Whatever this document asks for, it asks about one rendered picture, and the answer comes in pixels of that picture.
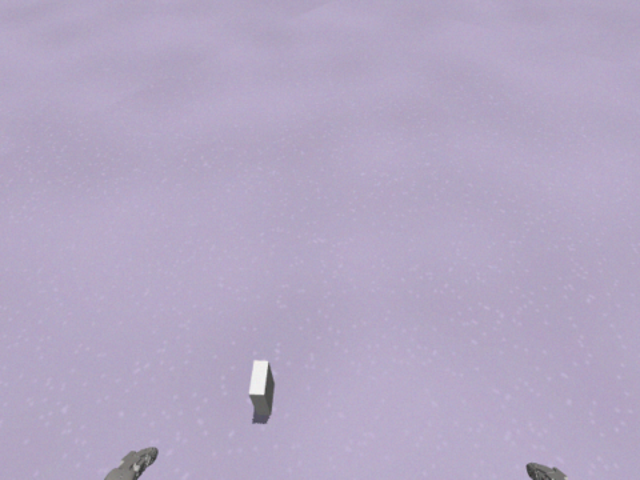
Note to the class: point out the left robot hand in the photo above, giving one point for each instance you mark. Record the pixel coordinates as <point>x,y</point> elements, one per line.
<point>133,464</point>

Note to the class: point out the carton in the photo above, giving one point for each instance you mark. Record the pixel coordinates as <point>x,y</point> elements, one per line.
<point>262,387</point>

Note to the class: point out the right robot hand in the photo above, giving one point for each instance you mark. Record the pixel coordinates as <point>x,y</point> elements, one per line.
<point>541,472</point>

